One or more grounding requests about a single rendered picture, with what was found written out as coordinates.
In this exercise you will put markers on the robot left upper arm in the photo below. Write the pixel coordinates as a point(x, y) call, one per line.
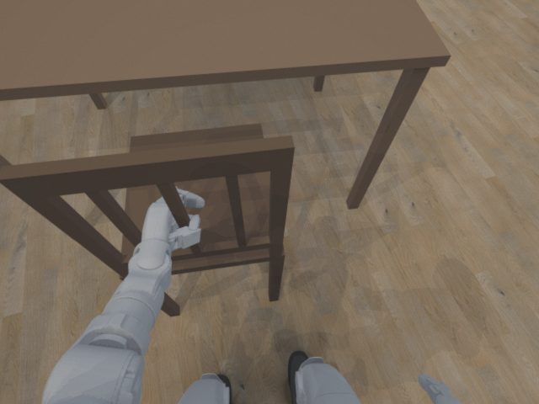
point(97, 375)

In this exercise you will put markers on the chair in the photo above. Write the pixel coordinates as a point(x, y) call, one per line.
point(243, 178)

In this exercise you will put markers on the left robot forearm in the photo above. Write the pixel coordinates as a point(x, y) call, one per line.
point(133, 309)

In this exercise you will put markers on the right robot hand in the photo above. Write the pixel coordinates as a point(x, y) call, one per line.
point(439, 392)

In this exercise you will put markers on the left robot hand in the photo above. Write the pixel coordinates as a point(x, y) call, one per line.
point(159, 222)

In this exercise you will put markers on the right robot thigh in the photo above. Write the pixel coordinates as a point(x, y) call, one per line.
point(323, 384)

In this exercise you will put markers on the robot right foot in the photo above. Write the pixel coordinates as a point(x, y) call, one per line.
point(295, 361)

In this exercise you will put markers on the table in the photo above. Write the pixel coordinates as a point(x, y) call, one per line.
point(52, 48)

